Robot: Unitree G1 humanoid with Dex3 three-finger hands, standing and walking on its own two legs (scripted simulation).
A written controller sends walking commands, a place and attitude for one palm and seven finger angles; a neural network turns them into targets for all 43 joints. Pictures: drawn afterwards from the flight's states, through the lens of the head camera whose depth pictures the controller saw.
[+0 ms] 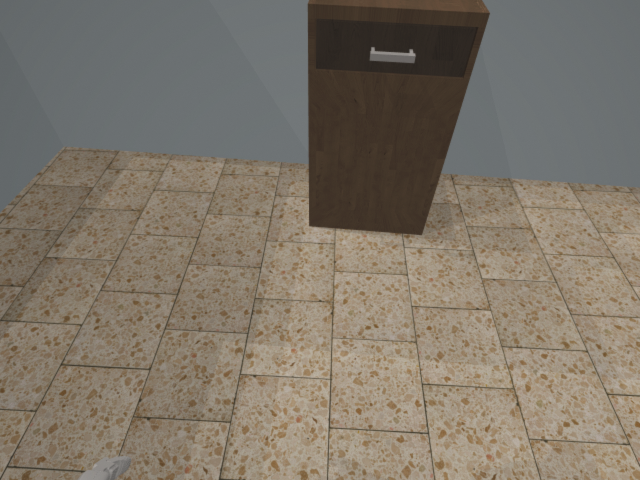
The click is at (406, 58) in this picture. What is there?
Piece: drawer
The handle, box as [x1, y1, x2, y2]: [370, 47, 415, 62]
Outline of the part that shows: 371,47 370,60 401,62 414,61 415,55 412,52 412,49 409,49 408,53 375,51 374,47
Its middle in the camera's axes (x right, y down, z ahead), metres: +0.21 -0.54 +1.14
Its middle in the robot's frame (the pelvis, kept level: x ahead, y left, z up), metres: +1.23 -0.15 +0.02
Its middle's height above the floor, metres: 0.79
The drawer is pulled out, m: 0.00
